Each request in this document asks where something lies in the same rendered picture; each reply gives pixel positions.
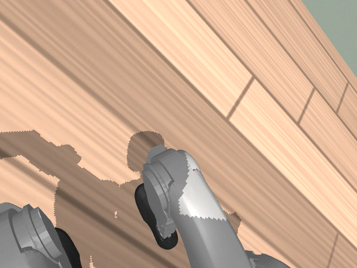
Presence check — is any right robot foot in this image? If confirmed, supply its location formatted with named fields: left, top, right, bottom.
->
left=134, top=183, right=178, bottom=250

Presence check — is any left robot foot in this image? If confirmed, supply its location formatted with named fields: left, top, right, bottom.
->
left=55, top=228, right=82, bottom=268

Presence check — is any right robot hand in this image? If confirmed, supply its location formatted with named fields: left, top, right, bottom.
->
left=245, top=250, right=290, bottom=268

